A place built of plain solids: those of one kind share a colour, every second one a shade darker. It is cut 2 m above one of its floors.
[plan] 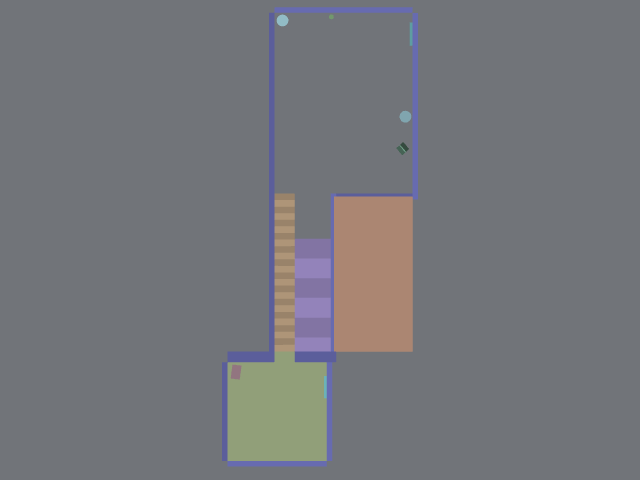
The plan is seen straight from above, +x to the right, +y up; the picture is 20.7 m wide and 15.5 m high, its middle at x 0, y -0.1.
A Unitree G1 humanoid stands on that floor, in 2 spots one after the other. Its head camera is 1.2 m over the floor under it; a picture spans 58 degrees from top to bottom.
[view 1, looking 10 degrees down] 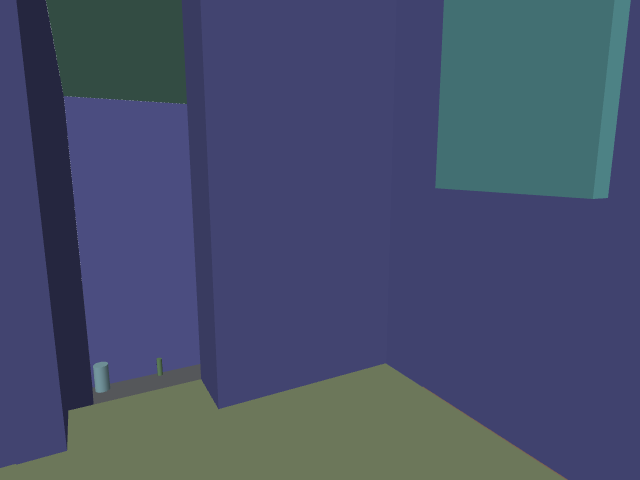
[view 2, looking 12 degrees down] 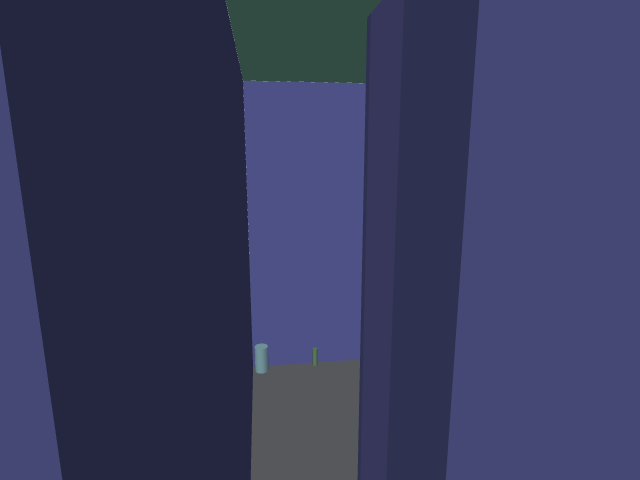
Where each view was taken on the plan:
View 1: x -1.33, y -6.01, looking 61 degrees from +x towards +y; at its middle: wall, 2.28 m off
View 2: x -1.14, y -4.70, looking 82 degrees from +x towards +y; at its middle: wall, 12.32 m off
